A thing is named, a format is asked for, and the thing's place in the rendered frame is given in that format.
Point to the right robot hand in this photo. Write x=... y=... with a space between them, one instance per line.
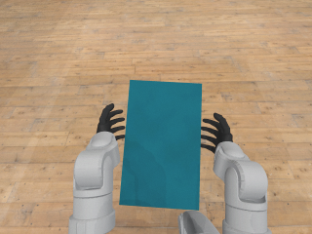
x=222 y=133

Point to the robot right forearm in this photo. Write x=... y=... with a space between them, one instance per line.
x=245 y=190

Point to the left robot hand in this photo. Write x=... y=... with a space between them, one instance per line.
x=104 y=124

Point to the carton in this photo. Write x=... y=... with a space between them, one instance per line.
x=162 y=147

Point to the robot left forearm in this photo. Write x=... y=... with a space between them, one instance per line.
x=93 y=211

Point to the robot right thigh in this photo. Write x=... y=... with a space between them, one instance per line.
x=194 y=222

